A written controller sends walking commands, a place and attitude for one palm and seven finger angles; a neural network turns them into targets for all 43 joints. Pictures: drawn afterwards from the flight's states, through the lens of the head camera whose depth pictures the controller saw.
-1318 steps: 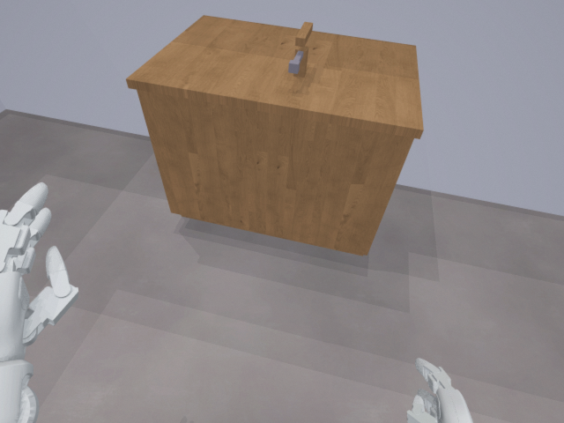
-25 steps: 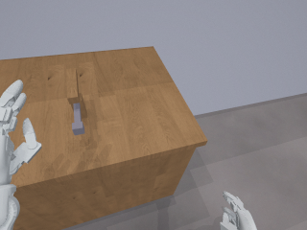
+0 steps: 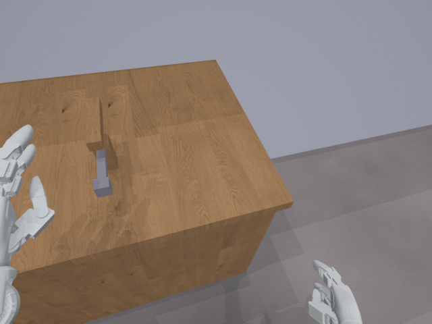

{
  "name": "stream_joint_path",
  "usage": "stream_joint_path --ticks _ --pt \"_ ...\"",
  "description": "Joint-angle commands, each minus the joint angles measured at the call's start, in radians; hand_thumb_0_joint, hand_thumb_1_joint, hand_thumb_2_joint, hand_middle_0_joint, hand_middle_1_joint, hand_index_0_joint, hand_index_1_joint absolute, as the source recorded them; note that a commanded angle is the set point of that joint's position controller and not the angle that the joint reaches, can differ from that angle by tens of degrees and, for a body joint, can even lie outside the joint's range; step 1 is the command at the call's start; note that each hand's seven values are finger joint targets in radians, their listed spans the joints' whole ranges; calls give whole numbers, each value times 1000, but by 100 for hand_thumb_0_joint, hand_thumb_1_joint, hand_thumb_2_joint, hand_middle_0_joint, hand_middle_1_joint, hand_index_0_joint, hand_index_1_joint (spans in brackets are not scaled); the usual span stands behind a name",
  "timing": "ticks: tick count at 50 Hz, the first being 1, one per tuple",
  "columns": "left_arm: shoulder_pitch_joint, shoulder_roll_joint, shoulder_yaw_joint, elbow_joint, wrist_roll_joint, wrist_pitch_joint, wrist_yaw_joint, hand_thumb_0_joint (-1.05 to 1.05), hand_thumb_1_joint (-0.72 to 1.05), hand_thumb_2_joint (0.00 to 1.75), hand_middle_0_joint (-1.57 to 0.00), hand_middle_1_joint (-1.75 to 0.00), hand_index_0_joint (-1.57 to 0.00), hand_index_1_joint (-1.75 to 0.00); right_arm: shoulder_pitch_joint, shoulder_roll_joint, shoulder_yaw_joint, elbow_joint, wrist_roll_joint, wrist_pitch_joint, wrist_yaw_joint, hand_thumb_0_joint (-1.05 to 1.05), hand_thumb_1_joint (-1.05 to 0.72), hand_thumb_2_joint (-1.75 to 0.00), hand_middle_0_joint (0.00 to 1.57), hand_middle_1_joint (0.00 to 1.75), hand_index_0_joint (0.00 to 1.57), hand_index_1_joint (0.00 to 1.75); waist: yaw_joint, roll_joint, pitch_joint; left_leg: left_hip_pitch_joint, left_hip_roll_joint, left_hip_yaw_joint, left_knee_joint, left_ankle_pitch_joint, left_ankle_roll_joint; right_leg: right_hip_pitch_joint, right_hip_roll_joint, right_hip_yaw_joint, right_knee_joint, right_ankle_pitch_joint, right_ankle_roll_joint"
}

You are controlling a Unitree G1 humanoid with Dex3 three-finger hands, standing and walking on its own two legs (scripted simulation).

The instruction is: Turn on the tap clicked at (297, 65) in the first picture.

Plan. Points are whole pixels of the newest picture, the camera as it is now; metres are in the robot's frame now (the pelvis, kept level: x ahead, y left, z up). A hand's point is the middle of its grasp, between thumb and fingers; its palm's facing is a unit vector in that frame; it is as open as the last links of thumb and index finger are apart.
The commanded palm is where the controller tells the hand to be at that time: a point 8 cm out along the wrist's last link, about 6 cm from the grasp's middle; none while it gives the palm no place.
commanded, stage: shuffle to correct the standing spot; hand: left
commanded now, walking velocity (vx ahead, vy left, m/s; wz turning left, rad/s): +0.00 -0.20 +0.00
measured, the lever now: (103, 187) +0.34 +0.26 +0.03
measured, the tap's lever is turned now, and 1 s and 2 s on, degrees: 0 0 0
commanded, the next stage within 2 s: come to a stop and stand still in 0.48 s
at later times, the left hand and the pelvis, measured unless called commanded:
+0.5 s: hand (100, 226) +0.21 +0.18 +0.15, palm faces +0.33 -0.87 -0.37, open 7.4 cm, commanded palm +0.15 +0.22 +0.17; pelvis -0.02 -0.06 +0.00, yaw -1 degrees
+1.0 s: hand (92, 214) +0.22 +0.20 +0.15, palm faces +0.36 -0.85 -0.38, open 7.4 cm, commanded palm +0.17 +0.23 +0.17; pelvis +0.01 -0.05 +0.00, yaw +0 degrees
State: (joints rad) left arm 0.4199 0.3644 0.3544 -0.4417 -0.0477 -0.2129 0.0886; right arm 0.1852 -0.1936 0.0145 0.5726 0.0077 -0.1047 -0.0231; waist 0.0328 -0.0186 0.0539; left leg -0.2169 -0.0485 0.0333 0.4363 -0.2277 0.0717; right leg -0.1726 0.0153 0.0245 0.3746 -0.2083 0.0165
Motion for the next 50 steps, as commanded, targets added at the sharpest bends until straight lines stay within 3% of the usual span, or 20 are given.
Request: stream_joint_path --ticks 1,2,3,4,7,8,11,15,17,18,22,26,28,31,32,33,36,39,42,50 --pt "-114 173 97 -266 -5 -64 15 0 90 90 -20 -30 -20 -30 -72 -128 -56 -167 8 -47 -12 0 -90 -90 20 30 20 30 -7 82 -197 112 157 -115 -76 332 -96 41 -34 4 10 199 -29" --pt "-119 201 124 -280 -6 -62 18 0 90 90 -20 -30 -20 -30 -88 -124 -55 -165 10 -48 -14 0 -90 -90 20 30 20 30 -7 99 -196 124 158 -111 -76 347 -98 28 -30 -2 12 192 -26" --pt "-117 168 96 -262 -10 -61 15 0 90 90 -20 -30 -20 -30 -77 -126 -53 -162 4 -42 -12 0 -90 -90 20 30 20 30 -10 110 -191 108 161 -114 -84 338 -96 29 -23 -9 14 171 -25" --pt "-117 180 106 -272 -10 -61 15 0 90 90 -20 -30 -20 -30 -72 -124 -61 -171 8 -44 -10 0 -90 -90 20 30 20 30 -8 112 -194 116 172 -122 -83 344 -98 29 -25 -7 18 158 -26" --pt "-77 197 135 -253 -13 -55 14 0 90 90 -20 -30 -20 -30 -78 -121 -63 -173 10 -39 -5 0 -90 -90 20 30 20 30 -5 124 -182 96 185 -118 -83 285 -86 18 -24 -4 12 134 -25" --pt "-70 160 104 -227 -17 -52 8 0 90 90 -20 -30 -20 -30 -70 -123 -61 -173 5 -33 -2 0 -90 -90 20 30 20 30 -11 117 -167 67 188 -122 -96 243 -81 20 -20 -7 13 120 -24" --pt "-62 177 121 -226 -19 -49 6 0 90 90 -20 -30 -20 -30 -66 -126 -71 -183 9 -29 0 0 -90 -90 20 30 20 30 -9 117 -161 37 197 -121 -94 150 -65 21 -26 10 8 113 -26" --pt "-63 166 109 -211 -25 -41 -1 0 90 90 -20 -30 -20 -30 -62 -131 -73 -183 9 -27 -1 0 -90 -90 20 30 20 30 -14 82 -147 20 180 -107 -77 51 -51 -9 -27 39 -21 103 -31" --pt "-60 197 137 -230 -26 -35 1 0 90 90 -20 -30 -20 -30 -74 -126 -74 -185 10 -28 -6 0 -90 -90 20 30 20 30 -12 69 -153 33 175 -95 -51 53 -47 -24 -35 53 -36 116 -34" --pt "-61 168 109 -213 -30 -32 -5 0 90 90 -20 -30 -20 -30 -68 -128 -73 -182 5 -26 -7 0 -90 -90 20 30 20 30 -16 40 -153 33 167 -87 -38 36 -45 -34 -38 63 -43 108 -35" --pt "-86 200 131 -253 -34 -24 -3 0 90 90 -20 -30 -20 -30 -71 -127 -80 -184 9 -29 -12 0 -90 -90 20 30 20 30 -18 48 -155 58 144 -63 12 13 -45 -80 -58 108 -67 85 -51" --pt "-77 196 127 -244 -41 -17 1 0 90 90 -20 -30 -20 -30 -56 -126 -84 -183 8 -26 -15 0 -90 -90 20 30 20 30 -22 13 -142 52 121 -40 64 -57 -42 -123 -84 144 -106 -26 -54" --pt "-67 185 118 -255 -44 -11 4 0 90 90 -20 -30 -20 -30 -54 -123 -80 -177 8 -22 -15 0 -90 -90 20 30 20 30 -29 20 -148 58 113 -39 78 -49 -42 -132 -89 142 -105 -42 -69" --pt "-25 191 134 -247 -44 -11 14 0 90 90 -20 -30 -20 -30 -61 -125 -77 -181 14 -22 -16 0 -90 -90 20 30 20 30 -22 31 -148 37 104 -38 93 -27 -40 -103 -104 169 -114 -27 -46" --pt "-9 207 151 -249 -41 -12 21 0 90 90 -20 -30 -20 -30 -76 -124 -73 -173 16 -22 -15 0 -90 -90 20 30 20 30 -19 60 -155 45 101 -43 86 -6 -40 -95 -113 169 -112 0 -48" --pt "5 184 132 -238 -41 -15 25 0 90 90 -20 -30 -20 -30 -72 -121 -66 -168 12 -20 -14 0 -90 -90 20 30 20 30 -23 55 -159 34 100 -46 82 14 -38 -68 -112 164 -108 29 -38" --pt "40 192 144 -223 -36 -18 33 0 90 90 -20 -30 -20 -30 -79 -126 -64 -165 15 -19 -16 0 -90 -90 20 30 20 30 -16 26 -163 15 100 -50 74 85 -35 -1 -114 158 -86 195 -3" --pt "30 194 142 -217 -32 -15 37 0 90 90 -20 -30 -20 -30 -86 -129 -62 -158 14 -16 -19 0 -90 -90 20 30 20 30 -17 -1 -175 40 112 -53 50 150 -34 27 -101 115 -49 317 5" --pt "-4 193 130 -231 -24 -11 37 0 90 90 -20 -30 -20 -30 -92 -133 -62 -149 16 -15 -23 0 -90 -90 20 30 20 30 -16 28 -184 87 120 -55 29 216 -32 28 -96 95 -29 361 -6" --pt "-31 167 89 -231 -16 -1 39 0 90 90 -20 -30 -20 -30 -83 -129 -57 -156 14 -9 -24 0 -90 -90 20 30 20 30 -19 40 -184 104 138 -87 -14 234 -27 42 -81 83 -29 281 -30"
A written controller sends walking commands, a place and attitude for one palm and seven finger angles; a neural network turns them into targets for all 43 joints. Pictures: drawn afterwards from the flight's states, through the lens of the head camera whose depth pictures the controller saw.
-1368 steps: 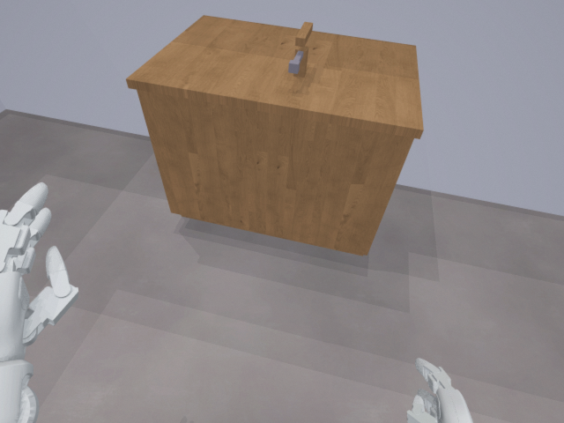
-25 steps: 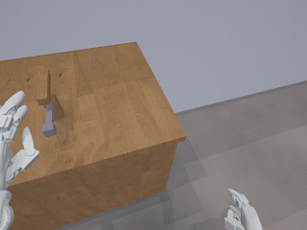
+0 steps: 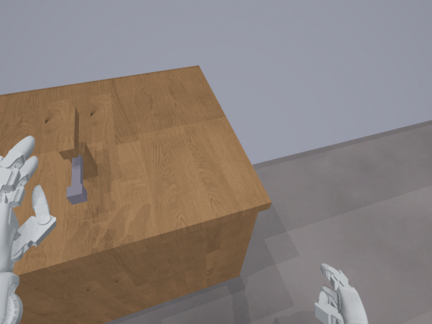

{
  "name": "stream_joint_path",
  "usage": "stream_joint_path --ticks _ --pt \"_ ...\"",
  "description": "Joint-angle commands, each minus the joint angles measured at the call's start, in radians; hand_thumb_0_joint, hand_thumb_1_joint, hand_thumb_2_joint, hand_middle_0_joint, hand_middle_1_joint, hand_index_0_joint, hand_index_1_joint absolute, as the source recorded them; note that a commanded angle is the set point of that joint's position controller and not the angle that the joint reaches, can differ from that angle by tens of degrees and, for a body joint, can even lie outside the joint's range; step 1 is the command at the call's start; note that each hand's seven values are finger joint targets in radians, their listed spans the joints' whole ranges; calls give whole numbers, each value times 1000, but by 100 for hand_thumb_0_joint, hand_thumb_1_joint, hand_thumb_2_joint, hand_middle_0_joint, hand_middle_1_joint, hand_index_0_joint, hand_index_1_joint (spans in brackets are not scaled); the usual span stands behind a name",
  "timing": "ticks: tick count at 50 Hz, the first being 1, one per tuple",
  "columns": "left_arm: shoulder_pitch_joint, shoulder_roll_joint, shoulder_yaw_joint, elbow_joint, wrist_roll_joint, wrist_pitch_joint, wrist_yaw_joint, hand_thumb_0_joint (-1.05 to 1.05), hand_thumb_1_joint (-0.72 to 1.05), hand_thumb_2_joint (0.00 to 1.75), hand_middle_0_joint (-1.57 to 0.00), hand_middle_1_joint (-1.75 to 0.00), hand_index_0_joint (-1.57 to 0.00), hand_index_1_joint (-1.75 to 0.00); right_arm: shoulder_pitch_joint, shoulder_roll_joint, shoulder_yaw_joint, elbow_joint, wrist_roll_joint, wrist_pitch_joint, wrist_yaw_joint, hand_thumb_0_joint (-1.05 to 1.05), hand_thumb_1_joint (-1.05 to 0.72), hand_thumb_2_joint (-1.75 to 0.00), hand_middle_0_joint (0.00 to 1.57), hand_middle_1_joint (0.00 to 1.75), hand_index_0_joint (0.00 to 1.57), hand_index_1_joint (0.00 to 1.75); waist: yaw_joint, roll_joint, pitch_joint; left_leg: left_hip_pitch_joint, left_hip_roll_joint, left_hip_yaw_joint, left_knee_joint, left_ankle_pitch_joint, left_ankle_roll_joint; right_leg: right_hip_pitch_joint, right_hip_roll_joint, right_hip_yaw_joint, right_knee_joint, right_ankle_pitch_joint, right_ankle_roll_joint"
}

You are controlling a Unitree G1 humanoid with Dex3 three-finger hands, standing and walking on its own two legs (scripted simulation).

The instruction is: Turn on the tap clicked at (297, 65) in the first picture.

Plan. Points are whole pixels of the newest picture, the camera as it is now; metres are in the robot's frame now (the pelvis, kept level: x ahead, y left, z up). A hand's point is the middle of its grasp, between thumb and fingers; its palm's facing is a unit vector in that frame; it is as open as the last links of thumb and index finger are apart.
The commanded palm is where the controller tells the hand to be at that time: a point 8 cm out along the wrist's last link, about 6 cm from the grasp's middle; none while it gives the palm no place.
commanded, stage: come to a stop and stand still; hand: left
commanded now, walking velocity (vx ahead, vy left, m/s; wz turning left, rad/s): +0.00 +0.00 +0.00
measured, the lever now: (77, 194) +0.33 +0.31 +0.03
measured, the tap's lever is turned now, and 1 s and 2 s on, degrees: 0 0 0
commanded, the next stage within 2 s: look again from close up in 0.76 s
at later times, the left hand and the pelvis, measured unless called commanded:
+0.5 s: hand (9, 222) +0.21 +0.30 +0.15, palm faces +0.37 -0.85 -0.37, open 7.4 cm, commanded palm +0.15 +0.33 +0.17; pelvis -0.01 +0.05 +0.00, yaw +1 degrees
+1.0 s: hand out of the picture +0.22 +0.33 +0.18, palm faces +0.48 -0.78 -0.39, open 7.4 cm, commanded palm +0.14 +0.32 +0.17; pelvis -0.02 +0.04 +0.00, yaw +0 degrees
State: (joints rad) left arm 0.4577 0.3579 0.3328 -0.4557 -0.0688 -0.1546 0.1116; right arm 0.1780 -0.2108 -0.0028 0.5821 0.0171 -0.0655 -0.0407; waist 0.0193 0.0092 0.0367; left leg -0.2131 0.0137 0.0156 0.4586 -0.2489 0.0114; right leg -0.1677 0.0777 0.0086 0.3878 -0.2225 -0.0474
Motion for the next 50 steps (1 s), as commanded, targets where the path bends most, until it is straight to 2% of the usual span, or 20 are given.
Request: stream_joint_path --ticks 1,2,3,6,7,8,11,17,26,30,37,40,42,43,44,45,46,47,49,50 --pt "-75 177 111 -229 7 -60 17 0 90 90 -20 -30 -20 -30 -74 -111 -40 -169 6 -46 -7 0 -90 -90 20 30 20 30 -5 14 -173 97 77 -75 -42 259 32 48 -144 96 -39 289 29" --pt "-72 196 130 -225 8 -58 17 0 90 90 -20 -30 -20 -30 -84 -110 -37 -166 5 -48 -8 0 -90 -90 20 30 20 30 -3 21 -157 99 76 -76 -49 266 30 34 -141 88 -45 284 27" --pt "-75 166 103 -218 7 -59 13 0 90 90 -20 -30 -20 -30 -78 -108 -32 -168 1 -44 -7 0 -90 -90 20 30 20 30 -7 23 -153 92 78 -80 -59 253 31 35 -137 81 -44 262 27" --pt "-84 174 109 -222 9 -58 14 0 90 90 -20 -30 -20 -30 -74 -107 -33 -175 3 -43 -8 0 -90 -90 20 30 20 30 -5 39 -148 75 83 -92 -78 237 27 50 -136 81 -45 242 22" --pt "-84 193 128 -227 10 -58 14 0 90 90 -20 -30 -20 -30 -82 -106 -31 -170 3 -45 -10 0 -90 -90 20 30 20 30 -4 59 -147 81 83 -89 -80 252 26 47 -135 74 -46 252 22" --pt "-82 168 107 -217 9 -59 11 0 90 90 -20 -30 -20 -30 -72 -105 -26 -172 -2 -42 -9 0 -90 -90 20 30 20 30 -7 44 -148 74 85 -95 -86 257 26 54 -131 61 -43 248 23" --pt "-90 174 108 -232 11 -61 12 0 90 90 -20 -30 -20 -30 -67 -106 -29 -178 2 -43 -8 0 -90 -90 20 30 20 30 -6 63 -161 84 91 -101 -89 309 18 68 -130 52 -32 263 22" --pt "-91 187 117 -257 16 -71 9 0 90 90 -20 -30 -20 -30 -66 -108 -30 -176 1 -51 -5 0 -90 -90 20 30 20 30 -5 107 -154 81 97 -118 -113 343 -14 60 -119 22 -18 207 21" --pt "-56 173 122 -213 14 -80 8 0 90 90 -20 -30 -20 -30 -50 -109 -37 -176 4 -54 -6 0 -90 -90 20 30 20 30 -7 51 -135 23 98 -129 -144 179 -19 81 -125 21 -33 160 23" --pt "-82 170 111 -238 19 -93 8 0 90 90 -20 -30 -20 -30 -52 -113 -37 -169 0 -65 -6 0 -90 -90 20 30 20 30 -7 93 -135 32 104 -138 -160 162 -24 66 -117 14 -21 128 25" --pt "-74 181 128 -235 25 -96 13 0 90 90 -20 -30 -20 -30 -56 -110 -41 -161 6 -74 -5 0 -90 -90 20 30 20 30 -8 88 -125 18 98 -138 -157 113 -21 68 -122 23 -25 128 21" --pt "-61 157 116 -189 22 -92 12 0 90 90 -20 -30 -20 -30 -49 -113 -40 -162 2 -69 -4 0 -90 -90 20 30 20 30 -7 49 -110 -14 97 -141 -165 59 -10 74 -121 30 -33 113 23" --pt "-65 178 133 -202 23 -93 14 0 90 90 -20 -30 -20 -30 -56 -109 -41 -162 8 -69 -5 0 -90 -90 20 30 20 30 -9 52 -113 -4 92 -134 -155 70 -8 69 -128 34 -39 127 21" --pt "-1130 962 683 -451 186 -199 10 0 90 90 -20 -30 -20 -30 44 -145 -15 -155 -56 -127 3 0 -90 -90 20 30 20 30 6 -89 41 -161 100 -74 -6 188 39 -108 -144 67 -69 89 38" --pt "-544 356 308 155 75 -163 -35 0 90 90 -20 -30 -20 -30 -48 -29 20 -101 -15 -126 6 0 -90 -90 20 30 20 30 -1 -80 -187 53 47 -107 -56 281 32 -105 -161 67 -22 67 -3" --pt "-261 302 262 88 39 -164 -35 0 90 90 -20 -30 -20 -30 -27 -94 -38 -134 -16 -139 4 0 -90 -90 20 30 20 30 41 -32 -154 64 57 -93 -48 275 5 -25 -143 145 -65 192 -6" --pt "-193 188 164 84 17 -149 -38 0 90 90 -20 -30 -20 -30 -2 -117 -47 -146 -3 -145 14 0 -90 -90 20 30 20 30 19 29 -210 84 45 -82 -60 245 2 35 -150 144 -28 205 -5" --pt "-144 84 70 33 1 -154 -50 0 90 90 -20 -30 -20 -30 -30 -104 -49 -144 16 -150 33 0 -90 -90 20 30 20 30 17 159 -250 121 55 -61 -60 277 9 30 -144 109 25 208 6" --pt "-93 107 42 -112 6 -161 -45 0 90 90 -20 -30 -20 -30 -26 -123 -49 -153 7 -148 56 0 -90 -90 20 30 20 30 24 161 -238 59 82 -85 -76 233 23 47 -138 91 34 163 23" --pt "-78 100 22 -141 8 -160 -41 0 90 90 -20 -30 -20 -30 -34 -119 -45 -157 8 -148 61 0 -90 -90 20 30 20 30 26 104 -212 12 80 -90 -90 174 26 58 -135 91 29 141 26"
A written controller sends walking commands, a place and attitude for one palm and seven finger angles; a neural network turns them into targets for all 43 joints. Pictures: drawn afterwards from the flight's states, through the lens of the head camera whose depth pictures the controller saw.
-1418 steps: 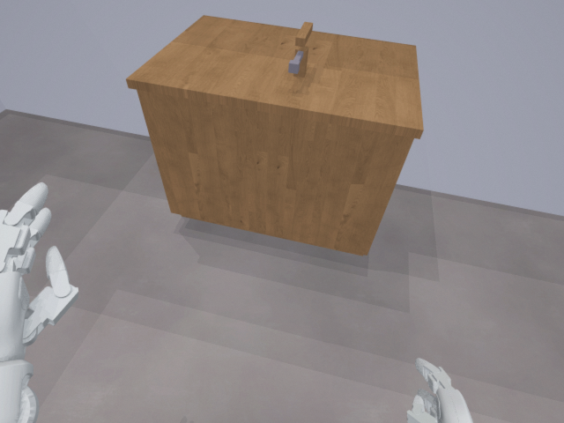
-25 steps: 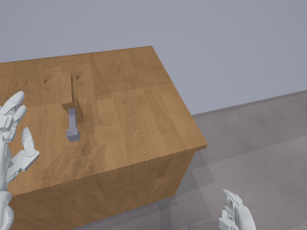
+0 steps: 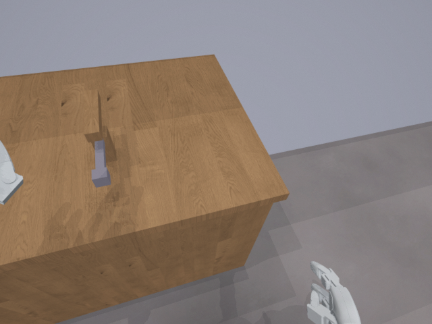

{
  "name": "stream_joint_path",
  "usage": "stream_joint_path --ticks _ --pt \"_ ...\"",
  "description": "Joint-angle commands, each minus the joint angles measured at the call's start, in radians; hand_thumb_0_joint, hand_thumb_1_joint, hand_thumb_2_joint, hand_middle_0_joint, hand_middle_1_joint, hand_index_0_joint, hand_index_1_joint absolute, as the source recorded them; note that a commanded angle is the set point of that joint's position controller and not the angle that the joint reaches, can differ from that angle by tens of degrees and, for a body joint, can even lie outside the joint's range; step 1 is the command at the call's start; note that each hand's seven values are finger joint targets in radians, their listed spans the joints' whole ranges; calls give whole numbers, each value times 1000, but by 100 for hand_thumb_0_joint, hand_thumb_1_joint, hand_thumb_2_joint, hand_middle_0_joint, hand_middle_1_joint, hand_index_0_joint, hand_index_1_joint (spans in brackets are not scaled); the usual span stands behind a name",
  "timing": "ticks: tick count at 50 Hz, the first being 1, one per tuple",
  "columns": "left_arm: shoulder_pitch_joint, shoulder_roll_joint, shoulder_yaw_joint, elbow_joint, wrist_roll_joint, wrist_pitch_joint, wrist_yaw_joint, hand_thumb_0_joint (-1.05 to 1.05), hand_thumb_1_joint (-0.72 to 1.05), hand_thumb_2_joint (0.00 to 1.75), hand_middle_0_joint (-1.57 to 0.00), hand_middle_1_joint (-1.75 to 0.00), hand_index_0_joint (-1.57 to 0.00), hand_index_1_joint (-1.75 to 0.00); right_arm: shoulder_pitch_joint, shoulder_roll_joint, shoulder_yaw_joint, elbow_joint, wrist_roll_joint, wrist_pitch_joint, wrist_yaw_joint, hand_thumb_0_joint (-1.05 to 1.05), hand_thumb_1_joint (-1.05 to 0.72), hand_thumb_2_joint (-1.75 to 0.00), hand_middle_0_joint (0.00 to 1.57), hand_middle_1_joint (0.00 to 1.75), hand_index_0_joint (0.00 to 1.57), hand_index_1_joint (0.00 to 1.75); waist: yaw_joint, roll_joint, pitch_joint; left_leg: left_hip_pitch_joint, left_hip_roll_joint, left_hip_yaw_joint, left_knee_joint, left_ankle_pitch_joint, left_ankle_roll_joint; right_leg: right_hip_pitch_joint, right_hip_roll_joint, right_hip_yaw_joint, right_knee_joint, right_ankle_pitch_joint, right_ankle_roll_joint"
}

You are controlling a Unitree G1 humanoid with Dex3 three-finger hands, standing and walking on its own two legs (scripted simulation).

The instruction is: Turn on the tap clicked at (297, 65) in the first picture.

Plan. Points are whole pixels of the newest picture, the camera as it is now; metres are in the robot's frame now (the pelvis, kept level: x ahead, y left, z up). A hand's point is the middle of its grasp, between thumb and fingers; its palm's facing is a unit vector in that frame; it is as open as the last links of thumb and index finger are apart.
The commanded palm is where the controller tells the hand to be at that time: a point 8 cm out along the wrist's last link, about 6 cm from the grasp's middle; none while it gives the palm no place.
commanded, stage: look again from close up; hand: left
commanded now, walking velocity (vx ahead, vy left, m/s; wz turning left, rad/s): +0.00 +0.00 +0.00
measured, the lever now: (101, 177) +0.35 +0.27 +0.03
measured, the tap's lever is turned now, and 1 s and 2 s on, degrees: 0 0 0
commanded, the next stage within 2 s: come to a stop and stand still in 0.12 s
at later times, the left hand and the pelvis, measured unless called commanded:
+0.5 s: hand (50, 177) +0.25 +0.26 +0.18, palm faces +0.36 -0.85 -0.38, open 7.4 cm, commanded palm +0.18 +0.30 +0.17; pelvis +0.01 +0.02 +0.00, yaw -2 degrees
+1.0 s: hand (46, 195) +0.24 +0.27 +0.15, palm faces +0.36 -0.86 -0.37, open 7.4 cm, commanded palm +0.18 +0.30 +0.17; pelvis +0.02 +0.02 +0.00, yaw +0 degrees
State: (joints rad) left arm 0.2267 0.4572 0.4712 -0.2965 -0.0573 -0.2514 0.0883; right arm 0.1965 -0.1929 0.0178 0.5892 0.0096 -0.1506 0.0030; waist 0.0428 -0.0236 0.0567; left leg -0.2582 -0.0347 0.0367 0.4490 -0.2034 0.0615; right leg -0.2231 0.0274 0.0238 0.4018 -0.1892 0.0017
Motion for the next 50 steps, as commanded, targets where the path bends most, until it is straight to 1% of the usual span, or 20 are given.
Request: stream_joint_path --ticks 1,5,7,8,12,14,15,16,17,19,20,22,26,27,28,32,34,37,41,50 --pt "172 22 -100 -306 0 -62 -10 0 90 90 -20 -30 -20 -30 -54 -137 -65 -169 15 -65 18 0 -90 -90 20 30 20 30 4 73 -205 23 123 -113 -88 66 -24 114 -82 80 -3 83 -20" --pt "137 131 29 -301 -5 -66 15 0 90 90 -20 -30 -20 -30 -74 -136 -57 -178 9 -54 -11 0 -90 -90 20 30 20 30 -4 -108 -136 -8 87 -111 -70 -46 -31 46 -89 100 -77 -16 -24" --pt "45 222 115 -361 -4 -79 24 0 90 90 -20 -30 -20 -30 -98 -138 -53 -178 6 -48 -29 0 -90 -90 20 30 20 30 -11 -30 -117 0 81 -117 -69 -63 -28 18 -91 110 -87 -49 -29" --pt "25 170 73 -338 -8 -83 19 0 90 90 -20 -30 -20 -30 -95 -128 -51 -176 5 -47 -36 0 -90 -90 20 30 20 30 -20 7 -113 -3 85 -124 -77 -73 -24 18 -92 98 -77 -53 -31" --pt "-25 134 28 -395 -7 -95 13 0 90 90 -20 -30 -20 -30 -98 -121 -43 -175 8 -69 -40 0 -90 -90 20 30 20 30 -14 184 -164 38 104 -123 -97 -13 -21 81 -72 68 -17 71 -27" --pt "11 88 -14 -390 -3 -93 13 0 90 90 -20 -30 -20 -30 -76 -125 -46 -165 5 -78 -34 0 -90 -90 20 30 20 30 -12 155 -189 60 108 -127 -88 68 -26 105 -68 56 -12 124 -25" --pt "-958 886 536 -656 175 -198 12 0 90 90 -20 -30 -20 -30 81 -170 -33 -117 -69 -117 -15 0 -90 -90 20 30 20 30 -5 102 -26 -49 122 -85 21 157 -14 -114 -76 103 -92 130 10" --pt "-309 172 79 -17 59 -132 -37 0 90 90 -20 -30 -20 -30 -64 -50 -4 -83 -18 -107 -10 0 -90 -90 20 30 20 30 -19 129 -219 114 79 -119 -35 264 -26 -44 -95 79 -12 114 -61" --pt "-60 13 -30 -136 -3 -96 -30 0 90 90 -20 -30 -20 -30 -55 -94 -61 -134 21 -92 9 0 -90 -90 20 30 20 30 -8 233 -244 192 105 -77 -31 361 -76 50 -51 30 59 186 -64" --pt "-39 12 -82 -215 20 -78 -39 0 90 90 -20 -30 -20 -30 -10 -142 -84 -155 13 -87 21 0 -90 -90 20 30 20 30 -17 299 -280 181 147 -96 -6 406 -59 31 -63 59 96 142 -45" --pt "55 4 -83 -244 12 -71 -36 0 90 90 -20 -30 -20 -30 -14 -143 -84 -161 16 -75 30 0 -90 -90 20 30 20 30 -11 265 -257 150 159 -101 -20 383 -52 45 -66 47 87 129 -38" --pt "208 0 -67 -237 7 -49 -26 0 90 90 -20 -30 -20 -30 -42 -132 -72 -175 26 -49 39 0 -90 -90 20 30 20 30 0 121 -225 91 154 -95 -38 316 -51 76 -58 25 70 160 -30" --pt "192 120 74 -257 -9 -43 -7 0 90 90 -20 -30 -20 -30 -88 -130 -67 -200 19 -14 -3 0 -90 -90 20 30 20 30 -9 -177 -162 12 122 -99 -75 64 -55 68 -66 39 -13 95 -18" --pt "164 196 147 -296 -7 -46 6 0 90 90 -20 -30 -20 -30 -108 -132 -63 -199 18 -6 -16 0 -90 -90 20 30 20 30 -8 -132 -169 28 118 -90 -88 46 -52 65 -66 38 -9 87 -17" --pt "159 151 120 -282 -15 -52 2 0 90 90 -20 -30 -20 -30 -100 -126 -58 -205 13 -4 -26 0 -90 -90 20 30 20 30 -15 -102 -160 16 116 -101 -99 28 -48 65 -68 29 -2 67 -19" --pt "-16 173 92 -430 0 -78 2 0 90 90 -20 -30 -20 -30 -127 -120 -43 -205 5 -27 -43 0 -90 -90 20 30 20 30 -15 177 -159 15 132 -104 -131 -58 -22 81 -60 27 32 52 -17" --pt "-22 112 25 -433 7 -84 3 0 90 90 -20 -30 -20 -30 -95 -120 -43 -195 3 -49 -42 0 -90 -90 20 30 20 30 -16 205 -176 32 128 -111 -118 -31 -23 99 -63 21 25 76 -23" --pt "33 60 -24 -426 16 -77 10 0 90 90 -20 -30 -20 -30 -86 -123 -50 -172 6 -71 -30 0 -90 -90 20 30 20 30 -17 180 -215 124 118 -93 -75 123 -45 79 -60 18 13 142 -26" --pt "128 39 -27 -321 21 -54 14 0 90 90 -20 -30 -20 -30 -56 -139 -67 -157 5 -49 -23 0 -90 -90 20 30 20 30 -17 52 -201 119 119 -99 -55 243 -66 80 -62 23 -10 186 -24" --pt "112 88 15 -370 4 -52 8 0 90 90 -20 -30 -20 -30 -86 -133 -57 -188 6 -11 -37 0 -90 -90 20 30 20 30 -18 85 -179 78 116 -102 -92 230 -72 112 -57 0 -16 176 -19"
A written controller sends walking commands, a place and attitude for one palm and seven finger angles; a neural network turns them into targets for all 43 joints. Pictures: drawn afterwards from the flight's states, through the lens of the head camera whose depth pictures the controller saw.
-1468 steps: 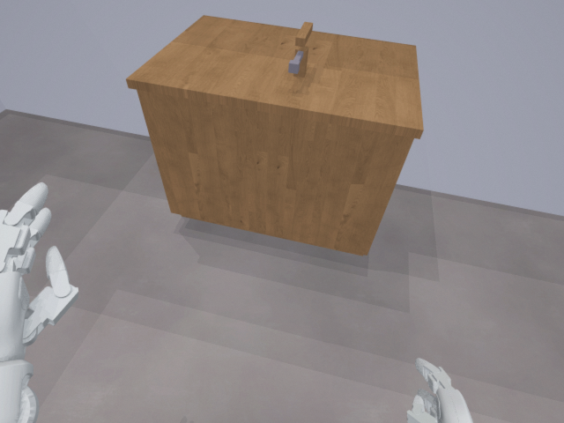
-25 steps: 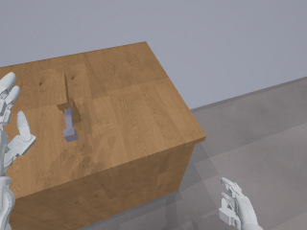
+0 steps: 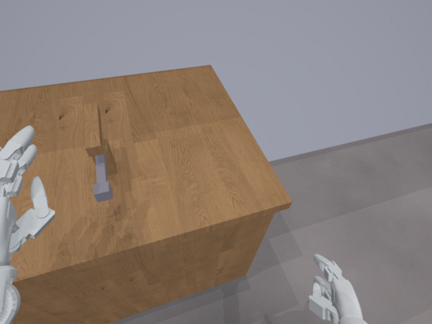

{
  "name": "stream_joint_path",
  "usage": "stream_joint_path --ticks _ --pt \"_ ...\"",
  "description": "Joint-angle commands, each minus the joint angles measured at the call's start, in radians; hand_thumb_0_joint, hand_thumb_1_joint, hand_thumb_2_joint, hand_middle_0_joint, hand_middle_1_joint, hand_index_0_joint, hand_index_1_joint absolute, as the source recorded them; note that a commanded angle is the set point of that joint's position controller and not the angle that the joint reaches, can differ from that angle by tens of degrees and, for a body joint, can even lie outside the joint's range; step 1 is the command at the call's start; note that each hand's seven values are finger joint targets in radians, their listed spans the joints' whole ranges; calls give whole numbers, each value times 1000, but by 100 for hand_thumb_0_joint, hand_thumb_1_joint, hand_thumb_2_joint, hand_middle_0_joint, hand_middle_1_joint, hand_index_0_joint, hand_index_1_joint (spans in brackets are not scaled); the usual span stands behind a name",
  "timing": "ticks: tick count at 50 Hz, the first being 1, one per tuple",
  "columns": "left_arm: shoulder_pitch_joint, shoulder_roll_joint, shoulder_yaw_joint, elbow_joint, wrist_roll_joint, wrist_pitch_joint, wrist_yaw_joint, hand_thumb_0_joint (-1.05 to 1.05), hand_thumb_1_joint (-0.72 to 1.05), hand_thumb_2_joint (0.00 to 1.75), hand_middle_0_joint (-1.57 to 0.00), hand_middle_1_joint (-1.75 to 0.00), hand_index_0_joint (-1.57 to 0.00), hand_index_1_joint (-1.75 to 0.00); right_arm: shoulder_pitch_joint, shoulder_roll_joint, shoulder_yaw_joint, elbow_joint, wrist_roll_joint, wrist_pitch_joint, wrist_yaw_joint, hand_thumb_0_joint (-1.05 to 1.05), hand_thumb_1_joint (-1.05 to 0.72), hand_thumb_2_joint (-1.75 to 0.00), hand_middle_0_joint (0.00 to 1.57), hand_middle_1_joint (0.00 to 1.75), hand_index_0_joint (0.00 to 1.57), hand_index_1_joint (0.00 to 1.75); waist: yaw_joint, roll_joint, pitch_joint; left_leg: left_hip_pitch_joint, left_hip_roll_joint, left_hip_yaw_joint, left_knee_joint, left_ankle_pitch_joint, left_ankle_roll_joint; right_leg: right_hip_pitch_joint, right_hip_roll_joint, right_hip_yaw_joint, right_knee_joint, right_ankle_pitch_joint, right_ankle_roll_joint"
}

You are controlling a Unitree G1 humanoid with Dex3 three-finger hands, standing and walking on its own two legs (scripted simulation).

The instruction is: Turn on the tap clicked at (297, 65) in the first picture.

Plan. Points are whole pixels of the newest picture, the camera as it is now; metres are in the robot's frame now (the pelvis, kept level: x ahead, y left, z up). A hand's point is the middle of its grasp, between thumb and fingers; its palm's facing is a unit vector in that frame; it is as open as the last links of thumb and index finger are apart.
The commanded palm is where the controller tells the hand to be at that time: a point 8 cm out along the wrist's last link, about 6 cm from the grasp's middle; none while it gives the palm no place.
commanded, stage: come to a stop and stand still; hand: left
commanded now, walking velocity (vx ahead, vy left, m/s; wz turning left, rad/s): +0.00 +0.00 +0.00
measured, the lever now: (103, 191) +0.33 +0.25 +0.03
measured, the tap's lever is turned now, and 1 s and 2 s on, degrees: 0 0 0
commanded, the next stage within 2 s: look again from close up in 0.14 s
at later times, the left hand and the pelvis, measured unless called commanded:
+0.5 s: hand (48, 225) +0.21 +0.24 +0.15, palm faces +0.38 -0.86 -0.35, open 7.4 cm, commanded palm +0.14 +0.28 +0.17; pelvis -0.01 -0.01 +0.00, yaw +1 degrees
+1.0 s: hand (72, 218) +0.21 +0.21 +0.16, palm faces +0.36 -0.86 -0.36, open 7.4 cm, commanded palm +0.15 +0.25 +0.17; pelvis -0.01 -0.03 +0.00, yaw +1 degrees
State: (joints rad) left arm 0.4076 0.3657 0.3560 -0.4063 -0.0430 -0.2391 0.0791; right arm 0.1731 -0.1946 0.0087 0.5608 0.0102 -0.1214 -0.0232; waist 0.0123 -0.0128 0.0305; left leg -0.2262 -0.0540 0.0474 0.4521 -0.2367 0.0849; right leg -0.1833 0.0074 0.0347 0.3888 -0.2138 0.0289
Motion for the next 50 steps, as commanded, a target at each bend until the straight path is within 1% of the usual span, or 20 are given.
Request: stream_joint_path --ticks 1,7,12,13,19,21,22,23,27,28,32,33,37,38,42,43,45,47,48,50 --pt "-70 177 125 -278 -12 -66 17 0 90 90 -20 -30 -20 -30 -62 -129 -47 -162 6 -42 -11 0 -90 -90 20 30 20 30 13 73 -159 49 133 -112 -92 263 -94 79 -40 -9 -4 209 -48" --pt "-62 174 116 -297 -6 -61 25 0 90 90 -20 -30 -20 -30 -67 -130 -47 -152 6 -51 -12 0 -90 -90 20 30 20 30 12 106 -165 70 128 -107 -99 221 -95 71 -37 -4 -15 201 -48" --pt "-63 165 112 -236 -3 -52 27 0 90 90 -20 -30 -20 -30 -68 -132 -48 -142 7 -45 -15 0 -90 -90 20 30 20 30 12 85 -138 44 126 -111 -114 136 -87 67 -42 6 -41 172 -46" --pt "-69 132 80 -213 -5 -52 23 0 90 90 -20 -30 -20 -30 -56 -134 -46 -137 3 -40 -14 0 -90 -90 20 30 20 30 9 67 -128 31 122 -117 -124 124 -86 67 -37 -4 -45 158 -45" --pt "-89 149 82 -243 -4 -50 24 0 90 90 -20 -30 -20 -30 -67 -135 -49 -148 7 -42 -16 0 -90 -90 20 30 20 30 10 49 -126 19 118 -124 -128 91 -75 86 -42 6 -55 151 -46" --pt "-82 166 96 -262 -2 -55 27 0 90 90 -20 -30 -20 -30 -70 -135 -50 -148 6 -42 -16 0 -90 -90 20 30 20 30 13 75 -133 12 121 -125 -131 78 -70 97 -42 7 -50 148 -45" --pt "-67 191 124 -272 -1 -53 31 0 90 90 -20 -30 -20 -30 -82 -132 -49 -146 9 -44 -17 0 -90 -90 20 30 20 30 15 75 -140 20 120 -120 -124 93 -70 96 -43 4 -49 164 -44" --pt "-63 150 87 -258 -6 -54 26 0 90 90 -20 -30 -20 -30 -71 -132 -44 -145 4 -41 -15 0 -90 -90 20 30 20 30 11 68 -135 13 116 -125 -132 89 -72 94 -41 -1 -52 151 -45" --pt "-32 190 134 -272 -5 -54 30 0 90 90 -20 -30 -20 -30 -72 -132 -50 -144 8 -44 -16 0 -90 -90 20 30 20 30 15 90 -143 18 124 -125 -130 100 -77 98 -40 -1 -42 158 -44" --pt "-29 149 96 -250 -9 -52 25 0 90 90 -20 -30 -20 -30 -63 -132 -47 -143 5 -40 -15 0 -90 -90 20 30 20 30 11 75 -127 7 120 -126 -137 94 -76 92 -37 -4 -46 151 -44" --pt "-36 169 113 -256 -5 -51 27 0 90 90 -20 -30 -20 -30 -67 -134 -51 -140 11 -43 -17 0 -90 -90 20 30 20 30 10 91 -124 22 128 -127 -138 92 -82 79 -37 1 -44 148 -45" --pt "-35 147 95 -224 -11 -49 25 0 90 90 -20 -30 -20 -30 -56 -133 -48 -135 6 -37 -17 0 -90 -90 20 30 20 30 9 67 -114 12 132 -136 -156 77 -84 73 -28 -7 -47 126 -41" --pt "-88 179 115 -260 -9 -47 24 0 90 90 -20 -30 -20 -30 -67 -131 -54 -138 11 -35 -17 0 -90 -90 20 30 20 30 10 97 -118 53 167 -163 -177 111 -104 42 -10 -18 -18 103 -34" --pt "-100 138 76 -244 -11 -45 19 0 90 90 -20 -30 -20 -30 -56 -134 -53 -137 6 -30 -16 0 -90 -90 20 30 20 30 5 102 -106 45 174 -170 -191 109 -106 32 -4 -26 -6 87 -33" --pt "-104 176 110 -279 -10 -34 21 0 90 90 -20 -30 -20 -30 -64 -126 -61 -151 11 -26 -8 0 -90 -90 20 30 20 30 10 109 -131 79 197 -160 -158 146 -98 23 -9 -23 -1 89 -34" --pt "-97 142 78 -265 -13 -31 17 0 90 90 -20 -30 -20 -30 -54 -128 -59 -150 6 -21 -5 0 -90 -90 20 30 20 30 6 108 -131 61 199 -167 -163 136 -95 29 -5 -28 5 77 -34" --pt "-89 155 93 -280 -13 -28 17 0 90 90 -20 -30 -20 -30 -47 -131 -66 -156 6 -17 1 0 -90 -90 20 30 20 30 7 128 -137 57 205 -164 -146 166 -92 34 -5 -29 9 80 -36" --pt "-69 189 129 -306 -14 -24 18 0 90 90 -20 -30 -20 -30 -58 -124 -67 -163 11 -17 3 0 -90 -90 20 30 20 30 10 121 -150 82 205 -149 -116 212 -91 23 -7 -34 1 95 -37" --pt "-55 163 106 -292 -20 -21 14 0 90 90 -20 -30 -20 -30 -52 -126 -65 -162 5 -9 5 0 -90 -90 20 30 20 30 5 125 -150 58 203 -149 -107 210 -83 35 -8 -33 -2 102 -37" --pt "-36 180 127 -297 -24 -16 12 0 90 90 -20 -30 -20 -30 -45 -129 -71 -170 6 -6 6 0 -90 -90 20 30 20 30 7 100 -164 66 202 -136 -72 241 -76 41 -15 -25 -10 142 -40"
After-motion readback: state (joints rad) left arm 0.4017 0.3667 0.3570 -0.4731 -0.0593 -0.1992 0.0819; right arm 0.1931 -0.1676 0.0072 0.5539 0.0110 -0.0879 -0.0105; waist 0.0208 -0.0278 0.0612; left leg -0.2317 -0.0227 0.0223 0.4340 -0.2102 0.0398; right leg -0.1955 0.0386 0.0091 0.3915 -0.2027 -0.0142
